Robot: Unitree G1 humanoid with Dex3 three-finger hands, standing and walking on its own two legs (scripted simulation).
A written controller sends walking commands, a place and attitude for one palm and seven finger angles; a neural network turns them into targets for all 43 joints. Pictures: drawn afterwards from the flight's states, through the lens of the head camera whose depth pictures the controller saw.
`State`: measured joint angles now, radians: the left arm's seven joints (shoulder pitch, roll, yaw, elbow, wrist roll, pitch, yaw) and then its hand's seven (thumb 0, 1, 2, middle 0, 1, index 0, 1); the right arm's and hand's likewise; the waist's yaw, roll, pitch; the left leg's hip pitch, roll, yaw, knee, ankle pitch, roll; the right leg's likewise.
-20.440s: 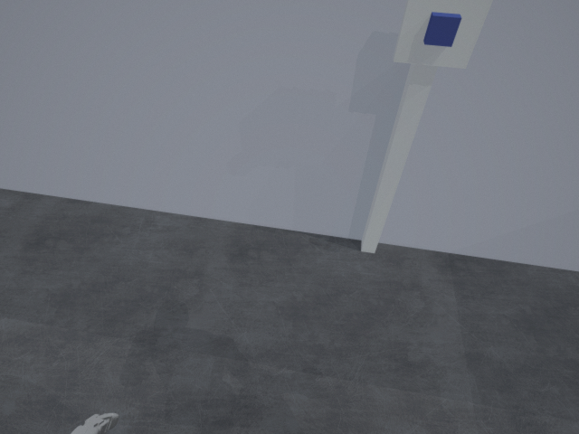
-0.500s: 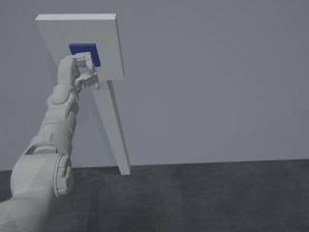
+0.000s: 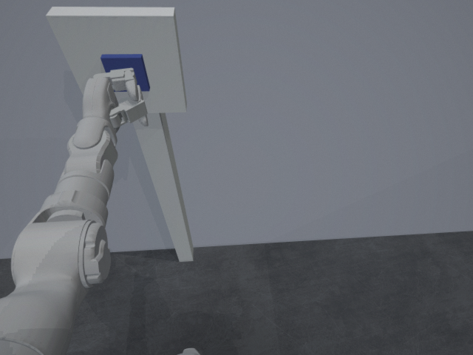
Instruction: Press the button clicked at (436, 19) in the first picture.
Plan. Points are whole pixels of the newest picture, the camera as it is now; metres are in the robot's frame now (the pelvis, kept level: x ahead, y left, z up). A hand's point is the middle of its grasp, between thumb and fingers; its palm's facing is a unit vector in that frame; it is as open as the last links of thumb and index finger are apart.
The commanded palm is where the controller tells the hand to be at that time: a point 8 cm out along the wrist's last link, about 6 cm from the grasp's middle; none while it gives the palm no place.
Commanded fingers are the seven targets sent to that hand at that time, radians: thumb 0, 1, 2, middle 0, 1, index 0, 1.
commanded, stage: pull the fist back off the button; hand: left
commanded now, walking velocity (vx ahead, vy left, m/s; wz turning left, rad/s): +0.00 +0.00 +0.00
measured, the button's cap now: (127, 70) +0.55 +0.16 +0.19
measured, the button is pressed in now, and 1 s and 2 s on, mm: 13 0 0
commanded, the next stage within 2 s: draw the hand back to the body in 0.86 s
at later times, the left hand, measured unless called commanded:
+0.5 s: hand (140, 122) +0.45 +0.13 +0.16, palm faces +0.00 -1.00 +0.00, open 3.1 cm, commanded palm +0.41 +0.19 +0.16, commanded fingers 0.00 0.90 0.90 -1.30 -1.50 -1.30 -1.50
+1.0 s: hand (135, 143) +0.40 +0.13 +0.16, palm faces +0.03 -1.00 -0.01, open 3.1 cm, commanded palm +0.37 +0.19 +0.16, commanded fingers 0.00 0.90 0.90 -1.30 -1.50 -1.30 -1.50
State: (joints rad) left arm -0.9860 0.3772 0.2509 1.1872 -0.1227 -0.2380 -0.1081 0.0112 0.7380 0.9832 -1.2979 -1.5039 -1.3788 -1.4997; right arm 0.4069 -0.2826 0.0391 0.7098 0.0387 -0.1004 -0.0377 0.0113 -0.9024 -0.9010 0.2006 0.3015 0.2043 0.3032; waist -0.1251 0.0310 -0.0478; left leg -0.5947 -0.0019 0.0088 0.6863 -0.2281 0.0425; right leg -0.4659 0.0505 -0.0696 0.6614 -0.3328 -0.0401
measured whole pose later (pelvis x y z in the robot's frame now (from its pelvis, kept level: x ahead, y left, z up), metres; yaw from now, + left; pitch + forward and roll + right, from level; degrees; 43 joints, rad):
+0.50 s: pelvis +0.03 +0.00 +0.01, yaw -1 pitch +4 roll -1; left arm -0.59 0.23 0.18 0.67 -0.18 -0.13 -0.08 0.02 0.88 0.90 -1.30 -1.50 -1.30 -1.50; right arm 0.32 -0.27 0.02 0.63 0.06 -0.08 -0.02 0.01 -0.90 -0.90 0.20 0.30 0.20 0.30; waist -0.04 0.05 -0.07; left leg -0.44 -0.01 0.04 0.64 -0.26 0.05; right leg -0.32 0.04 -0.03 0.61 -0.36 -0.04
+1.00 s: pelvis +0.04 -0.02 +0.01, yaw +1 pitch +0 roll +0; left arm -0.36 0.23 0.13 0.30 -0.21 0.10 -0.09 0.02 0.90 0.90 -1.30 -1.50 -1.30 -1.50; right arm 0.18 -0.24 0.06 0.59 0.06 -0.01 -0.07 0.01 -0.90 -0.90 0.20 0.30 0.20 0.30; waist 0.01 0.04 -0.05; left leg -0.33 -0.01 0.00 0.57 -0.25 0.02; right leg -0.20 0.05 -0.07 0.55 -0.35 -0.06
